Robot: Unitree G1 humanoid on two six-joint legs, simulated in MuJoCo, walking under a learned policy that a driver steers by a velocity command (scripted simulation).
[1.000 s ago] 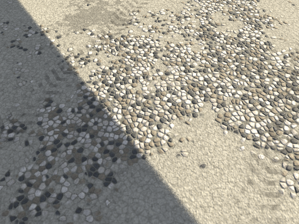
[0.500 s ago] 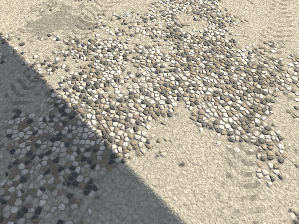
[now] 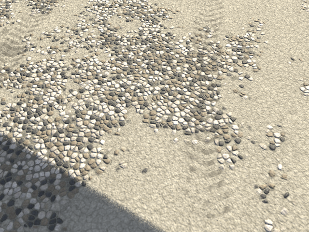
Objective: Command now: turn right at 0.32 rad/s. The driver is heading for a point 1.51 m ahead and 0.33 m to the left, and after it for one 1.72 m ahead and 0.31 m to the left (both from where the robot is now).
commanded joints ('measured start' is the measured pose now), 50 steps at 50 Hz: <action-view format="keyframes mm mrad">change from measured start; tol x32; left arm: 1 -8 159 43 -56 7 -4 -4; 50 144 164 24 75 -63 -146 -37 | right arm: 1 -30 -76 -14 -73 4 -24 8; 42 -146 -15 31 -214 25 -75 106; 50 246 -148 -20 -126 -1 -74 68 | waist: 1 31 -170 -106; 10 -47 218 72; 23 73 98 -106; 25 88 -295 -183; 41 71 -76 69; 50 -144 73 -308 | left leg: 1 29 5 17 -76 -32 9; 6 324 -11 82 -405 140 68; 11 267 326 -572 -719 -373 381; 22 120 99 -307 -533 -25 242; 27 -407 39 -94 321 -93 120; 35 -368 90 -13 155 216 75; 46 295 -88 171 -278 256 265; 48 900 326 -589 -366 91 479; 50 735 342 -558 -535 26 432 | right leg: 1 92 -259 263 -104 150 -172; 13 -421 -80 -34 468 -284 61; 22 190 -36 -115 -63 41 88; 26 416 -498 564 -274 -551 -165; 41 278 -336 -217 -304 337 -70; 46 262 -327 -303 190 937 -16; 47 19 -289 -296 472 597 15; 48 -365 -99 -211 851 -390 64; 50 -478 -134 -31 950 -295 46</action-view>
